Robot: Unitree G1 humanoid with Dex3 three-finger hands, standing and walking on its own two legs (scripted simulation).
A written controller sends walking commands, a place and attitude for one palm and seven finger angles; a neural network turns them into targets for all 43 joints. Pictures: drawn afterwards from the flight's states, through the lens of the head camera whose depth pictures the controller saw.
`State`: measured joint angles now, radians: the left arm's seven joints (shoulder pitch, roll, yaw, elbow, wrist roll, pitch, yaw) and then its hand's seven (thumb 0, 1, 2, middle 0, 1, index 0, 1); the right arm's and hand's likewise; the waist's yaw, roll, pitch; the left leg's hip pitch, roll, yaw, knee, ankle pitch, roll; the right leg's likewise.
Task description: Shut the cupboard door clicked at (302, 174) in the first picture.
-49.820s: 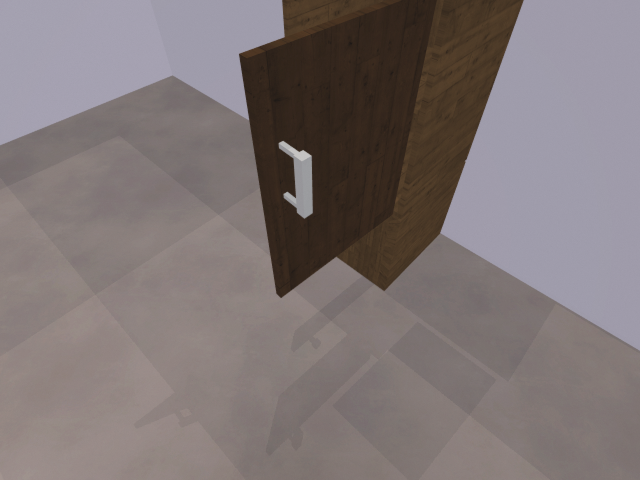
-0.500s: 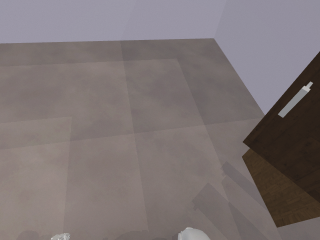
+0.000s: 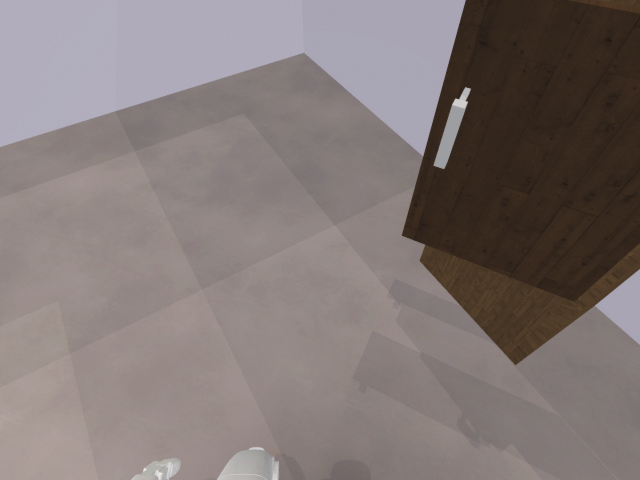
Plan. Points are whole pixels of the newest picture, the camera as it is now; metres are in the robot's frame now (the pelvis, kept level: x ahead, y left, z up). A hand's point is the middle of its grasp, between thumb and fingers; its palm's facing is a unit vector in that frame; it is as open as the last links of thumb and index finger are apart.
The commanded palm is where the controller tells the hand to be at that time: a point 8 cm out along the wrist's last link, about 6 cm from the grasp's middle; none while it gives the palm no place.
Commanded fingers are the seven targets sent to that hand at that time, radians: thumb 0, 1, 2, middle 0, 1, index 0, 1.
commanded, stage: turn to face it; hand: left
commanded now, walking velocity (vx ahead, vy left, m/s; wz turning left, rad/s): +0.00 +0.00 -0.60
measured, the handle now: (452, 129) +0.67 -0.21 +0.03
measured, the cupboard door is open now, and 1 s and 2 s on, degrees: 31 31 31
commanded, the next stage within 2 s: take the last steps up to it in 0.58 s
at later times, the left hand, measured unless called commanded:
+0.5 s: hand (183, 477) +0.14 +0.20 -0.16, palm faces -0.28 -0.93 -0.25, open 7.4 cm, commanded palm none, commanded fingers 0.00 0.90 0.90 -0.20 -0.30 -0.20 -0.30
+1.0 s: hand (220, 477) +0.14 +0.16 -0.18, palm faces -0.40 -0.90 -0.14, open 7.4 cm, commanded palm none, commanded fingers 0.00 0.90 0.90 -0.20 -0.30 -0.20 -0.30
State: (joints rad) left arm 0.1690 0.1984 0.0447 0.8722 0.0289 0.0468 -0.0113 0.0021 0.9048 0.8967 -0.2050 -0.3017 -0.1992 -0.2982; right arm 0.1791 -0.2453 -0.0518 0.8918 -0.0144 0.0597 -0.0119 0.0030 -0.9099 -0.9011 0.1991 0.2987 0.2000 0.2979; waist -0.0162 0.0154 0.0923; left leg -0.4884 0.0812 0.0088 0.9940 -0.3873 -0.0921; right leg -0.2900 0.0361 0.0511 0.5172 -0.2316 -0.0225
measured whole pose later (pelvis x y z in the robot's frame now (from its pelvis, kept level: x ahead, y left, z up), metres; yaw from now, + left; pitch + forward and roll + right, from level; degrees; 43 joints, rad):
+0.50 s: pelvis -0.01 +0.02 +0.00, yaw -17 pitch +1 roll -1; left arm 0.16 0.25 0.08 0.90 0.03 0.08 -0.04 0.00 0.91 0.90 -0.20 -0.30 -0.19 -0.30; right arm 0.25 -0.21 -0.03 0.92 -0.03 0.02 -0.02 0.00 -0.90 -0.90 0.20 0.30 0.21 0.30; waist -0.02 0.03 0.08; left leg -0.26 0.16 0.21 0.56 -0.29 -0.03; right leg -0.32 -0.03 -0.05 0.71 -0.38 0.03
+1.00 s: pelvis +0.03 +0.00 +0.00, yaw -24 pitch +1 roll -1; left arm 0.25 0.22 0.08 1.00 0.04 0.06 -0.04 0.00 0.91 0.90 -0.20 -0.30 -0.20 -0.30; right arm 0.32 -0.17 -0.01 0.96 -0.04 -0.03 -0.03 0.00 -0.91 -0.90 0.20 0.30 0.20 0.30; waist -0.03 -0.05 0.00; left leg -0.22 0.07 0.12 0.53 -0.32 0.00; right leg -0.44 0.01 0.00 1.03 -0.40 -0.03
